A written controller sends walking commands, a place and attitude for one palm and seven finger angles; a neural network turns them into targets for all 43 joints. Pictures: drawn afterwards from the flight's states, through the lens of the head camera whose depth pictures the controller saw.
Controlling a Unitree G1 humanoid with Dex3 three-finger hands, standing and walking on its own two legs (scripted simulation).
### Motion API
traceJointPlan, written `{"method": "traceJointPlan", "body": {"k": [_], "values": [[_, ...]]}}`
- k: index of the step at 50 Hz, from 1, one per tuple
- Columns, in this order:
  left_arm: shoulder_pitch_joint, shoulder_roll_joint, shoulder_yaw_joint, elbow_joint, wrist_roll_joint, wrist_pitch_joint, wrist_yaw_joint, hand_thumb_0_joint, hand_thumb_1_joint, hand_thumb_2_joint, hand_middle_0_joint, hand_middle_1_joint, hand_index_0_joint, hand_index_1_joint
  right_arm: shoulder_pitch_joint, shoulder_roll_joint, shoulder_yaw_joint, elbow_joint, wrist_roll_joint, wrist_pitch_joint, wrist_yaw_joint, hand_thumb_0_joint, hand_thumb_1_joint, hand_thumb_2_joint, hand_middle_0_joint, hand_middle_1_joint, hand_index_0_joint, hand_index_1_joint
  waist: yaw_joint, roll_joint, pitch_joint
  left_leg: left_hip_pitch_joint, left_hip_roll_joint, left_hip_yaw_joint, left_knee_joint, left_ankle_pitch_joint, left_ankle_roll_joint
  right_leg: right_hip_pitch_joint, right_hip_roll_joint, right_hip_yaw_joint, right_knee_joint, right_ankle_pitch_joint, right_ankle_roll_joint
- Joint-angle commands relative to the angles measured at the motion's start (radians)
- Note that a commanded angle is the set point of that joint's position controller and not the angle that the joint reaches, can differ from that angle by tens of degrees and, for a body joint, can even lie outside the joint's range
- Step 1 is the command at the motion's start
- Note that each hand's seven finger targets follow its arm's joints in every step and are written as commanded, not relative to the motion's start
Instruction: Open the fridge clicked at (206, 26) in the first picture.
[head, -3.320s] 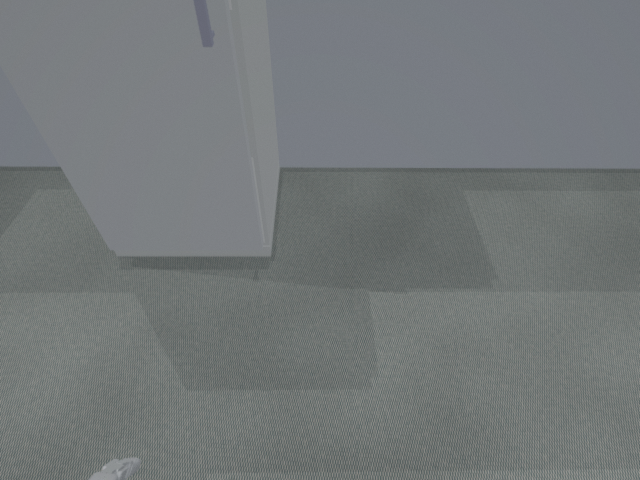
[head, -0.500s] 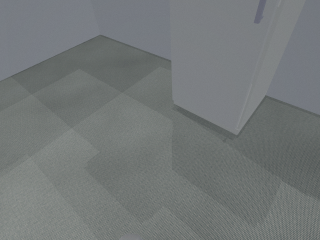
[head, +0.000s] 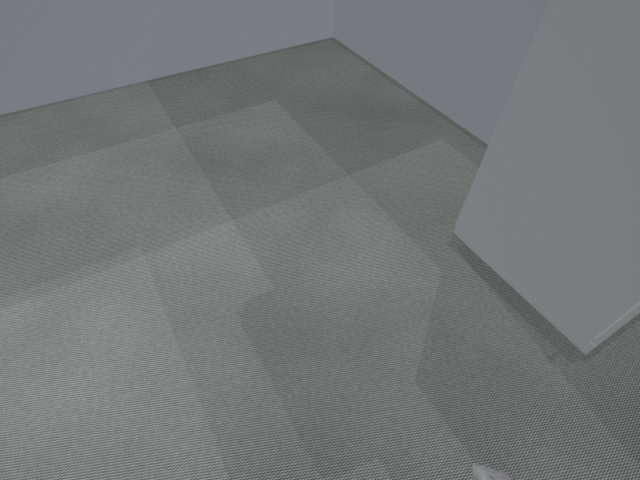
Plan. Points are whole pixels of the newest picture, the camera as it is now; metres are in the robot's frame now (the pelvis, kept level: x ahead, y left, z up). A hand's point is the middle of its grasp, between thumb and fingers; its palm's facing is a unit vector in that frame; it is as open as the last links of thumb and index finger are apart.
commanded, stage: walk to a spot facing it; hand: right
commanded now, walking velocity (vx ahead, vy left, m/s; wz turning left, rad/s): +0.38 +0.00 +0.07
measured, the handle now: out of the picture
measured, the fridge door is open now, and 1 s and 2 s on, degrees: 0 0 0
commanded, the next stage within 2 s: turn to face it in 0.82 s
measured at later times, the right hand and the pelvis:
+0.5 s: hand out of the picture +0.13 -0.23 -0.18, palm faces +0.04 +0.99 -0.10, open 7.4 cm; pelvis +0.21 -0.07 +0.00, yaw +5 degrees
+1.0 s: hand (450, 285) +0.52 -0.20 -0.17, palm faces -0.31 +0.93 -0.17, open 7.4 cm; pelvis +0.37 -0.07 +0.00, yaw +18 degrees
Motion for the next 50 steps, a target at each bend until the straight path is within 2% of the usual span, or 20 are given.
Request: {"method": "traceJointPlan", "body": {"k": [1,4,9,14,16,18,19,20,21,22,24,27,29,32,36,39,43,47,49,50], "values": [[0.028,0.056,0.017,-0.064,0.008,-0.022,0.006,0.0,0.9,0.9,-0.2,-0.3,-0.2,-0.3,0.116,-0.128,-0.021,0.01,-0.006,-0.037,-0.017,0.0,-0.9,-0.9,0.2,0.3,0.2,0.3,-0.019,0.068,0.018,0.043,0.229,-0.24,-0.399,0.18,0.054,-0.192,-0.016,0.047,-0.023,0.149,0.006],[-0.015,0.049,0.019,-0.08,0.007,-0.021,0.0,0.0,0.9,0.9,-0.2,-0.3,-0.2,-0.3,0.187,-0.09,-0.016,0.049,-0.011,-0.053,-0.023,0.0,-0.9,-0.9,0.2,0.3,0.2,0.3,-0.02,0.106,0.003,0.099,0.211,-0.213,-0.394,0.276,0.074,-0.229,-0.009,0.043,-0.113,0.185,0.017],[-0.228,0.049,0.012,-0.15,0.001,-0.033,-0.02,0.0,0.9,0.9,-0.2,-0.3,-0.2,-0.3,0.28,-0.094,-0.006,0.092,-0.013,-0.065,-0.033,0.0,-0.9,-0.9,0.2,0.3,0.2,0.3,-0.078,0.085,0.025,0.21,0.233,-0.252,-0.39,0.312,0.108,-0.302,-0.001,0.031,-0.324,0.218,0.013],[-0.357,0.045,0.004,-0.182,-0.006,-0.046,-0.032,0.0,0.9,0.9,-0.2,-0.3,-0.2,-0.3,0.336,-0.118,-0.004,0.13,-0.017,-0.06,-0.042,0.0,-0.9,-0.9,0.2,0.3,0.2,0.3,-0.107,0.086,0.065,0.261,0.264,-0.252,-0.364,0.38,0.093,-0.212,0.034,0.004,-0.53,0.192,-0.023],[-0.338,0.053,0.008,-0.175,-0.007,-0.052,-0.029,0.0,0.9,0.9,-0.2,-0.3,-0.2,-0.3,0.335,-0.13,-0.008,0.138,-0.016,-0.057,-0.042,0.0,-0.9,-0.9,0.2,0.3,0.2,0.3,-0.088,0.085,0.074,0.241,0.265,-0.238,-0.317,0.46,0.087,-0.115,0.064,-0.021,-0.585,0.162,-0.044],[-0.138,0.091,0.021,-0.109,-0.001,-0.062,-0.012,0.0,0.9,0.9,-0.2,-0.3,-0.2,-0.3,0.303,-0.137,-0.012,0.14,-0.013,-0.056,-0.041,0.0,-0.9,-0.9,0.2,0.3,0.2,0.3,0.008,0.038,-0.011,0.169,0.209,-0.169,-0.084,0.571,0.05,0.171,0.111,-0.04,-0.694,0.2,-0.064],[0.031,0.168,0.04,-0.06,0.007,-0.07,-0.002,0.0,0.9,0.9,-0.2,-0.3,-0.2,-0.3,0.311,-0.105,-0.012,0.136,-0.008,-0.056,-0.036,0.0,-0.9,-0.9,0.2,0.3,0.2,0.3,0.068,-0.111,-0.117,0.05,0.131,-0.122,0.159,0.421,0.012,0.414,0.029,0.076,-0.753,0.193,-0.091],[0.139,0.277,0.063,-0.028,0.018,-0.075,0.007,0.0,0.9,0.9,-0.2,-0.3,-0.2,-0.3,0.383,-0.045,-0.004,0.128,0.006,-0.05,-0.024,0.0,-0.9,-0.9,0.2,0.3,0.2,0.3,0.063,-0.382,-0.225,-0.203,-0.013,-0.015,0.504,-0.156,-0.04,0.624,-0.266,0.452,-0.873,0.167,-0.177],[0.147,0.273,0.055,-0.027,0.0,-0.064,0.015,0.0,0.9,0.9,-0.2,-0.3,-0.2,-0.3,0.343,-0.072,-0.004,0.109,-0.002,-0.049,-0.029,0.0,-0.9,-0.9,0.2,0.3,0.2,0.3,0.063,-0.326,-0.217,-0.265,-0.012,-0.118,0.664,-0.286,-0.029,0.567,-0.321,0.561,-0.983,0.096,-0.202],[0.041,0.21,0.045,-0.042,-0.005,-0.061,0.021,0.0,0.9,0.9,-0.2,-0.3,-0.2,-0.3,0.314,-0.08,-0.011,0.126,-0.005,-0.036,-0.033,0.0,-0.9,-0.9,0.2,0.3,0.2,0.3,0.025,-0.258,-0.149,-0.277,0.049,-0.161,0.731,-0.193,-0.028,0.434,-0.292,0.493,-1.039,-0.033,-0.149],[-0.093,0.108,0.015,-0.079,-0.009,-0.074,0.022,0.0,0.9,0.9,-0.2,-0.3,-0.2,-0.3,0.254,-0.05,-0.016,0.135,-0.013,-0.022,-0.013,0.0,-0.9,-0.9,0.2,0.3,0.2,0.3,-0.034,-0.038,0.035,-0.258,0.116,-0.152,0.708,-0.037,-0.039,0.175,-0.223,0.319,-1.073,-0.016,-0.109],[-0.095,0.062,0.005,-0.058,-0.012,-0.093,0.031,0.0,0.9,0.9,-0.2,-0.3,-0.2,-0.3,0.347,0.021,-0.02,0.161,-0.021,0.018,-0.014,0.0,-0.9,-0.9,0.2,0.3,0.2,0.3,-0.092,-0.089,0.017,-0.2,0.109,-0.145,0.666,0.058,-0.059,0.119,-0.142,0.084,-1.067,0.177,-0.021],[-0.088,0.036,0.014,-0.062,-0.013,-0.094,0.035,0.0,0.9,0.9,-0.2,-0.3,-0.2,-0.3,0.355,0.024,-0.037,0.154,-0.023,0.038,-0.016,0.0,-0.9,-0.9,0.2,0.3,0.2,0.3,-0.106,-0.106,0.013,-0.227,0.105,-0.14,0.664,0.116,-0.07,0.106,-0.125,0.023,-1.072,0.212,0.003],[-0.051,0.052,0.012,-0.058,-0.016,-0.095,0.039,0.0,0.9,0.9,-0.2,-0.3,-0.2,-0.3,0.291,0.011,-0.049,0.113,-0.025,0.052,-0.007,0.0,-0.9,-0.9,0.2,0.3,0.2,0.3,-0.097,-0.1,0.04,-0.335,0.117,-0.134,0.657,0.169,-0.09,0.155,-0.135,-0.019,-1.079,0.259,-0.019],[0.014,0.053,0.006,-0.039,-0.019,-0.09,0.047,0.0,0.9,0.9,-0.2,-0.3,-0.2,-0.3,0.213,-0.001,-0.057,0.073,-0.021,0.062,-0.005,0.0,-0.9,-0.9,0.2,0.3,0.2,0.3,-0.085,-0.11,0.048,-0.405,0.109,-0.104,0.616,0.172,-0.111,0.244,-0.137,-0.074,-1.019,0.57,-0.009],[0.06,0.06,0.007,-0.028,-0.014,-0.081,0.052,0.0,0.9,0.9,-0.2,-0.3,-0.2,-0.3,0.136,-0.008,-0.055,0.04,-0.017,0.066,-0.004,0.0,-0.9,-0.9,0.2,0.3,0.2,0.3,-0.062,-0.109,0.06,-0.428,0.113,-0.074,0.546,0.135,-0.114,0.3,-0.162,-0.091,-0.974,0.712,-0.045],[0.098,0.07,0.012,-0.009,-0.003,-0.067,0.052,0.0,0.9,0.9,-0.2,-0.3,-0.2,-0.3,0.027,0.004,-0.043,-0.011,-0.016,0.067,0.0,0.0,-0.9,-0.9,0.2,0.3,0.2,0.3,-0.032,-0.101,0.069,-0.419,0.108,-0.018,0.393,0.076,-0.107,0.385,-0.189,-0.13,-0.934,0.761,-0.124],[0.13,0.065,0.015,0.012,0.008,-0.053,0.051,0.0,0.9,0.9,-0.2,-0.3,-0.2,-0.3,-0.04,0.019,-0.028,-0.042,-0.019,0.053,-0.007,0.0,-0.9,-0.9,0.2,0.3,0.2,0.3,-0.003,-0.116,0.061,-0.326,0.075,0.029,0.202,-0.022,-0.076,0.422,-0.198,-0.149,-0.863,0.908,-0.16],[0.145,0.072,0.012,0.029,0.004,-0.048,0.047,0.0,0.9,0.9,-0.2,-0.3,-0.2,-0.3,0.019,0.016,-0.014,-0.027,-0.025,0.032,-0.021,0.0,-0.9,-0.9,0.2,0.3,0.2,0.3,-0.021,-0.121,-0.014,-0.166,0.017,0.061,0.083,-0.037,-0.052,0.425,-0.187,-0.144,-0.74,1.109,-0.156],[0.131,0.082,0.011,0.029,-0.003,-0.048,0.045,0.0,0.9,0.9,-0.2,-0.3,-0.2,-0.3,0.094,0.009,-0.014,-0.003,-0.029,0.019,-0.027,0.0,-0.9,-0.9,0.2,0.3,0.2,0.3,-0.06,-0.119,-0.075,-0.051,0.006,0.063,-0.017,0.049,-0.049,0.418,-0.161,-0.155,-0.653,1.126,-0.134]]}}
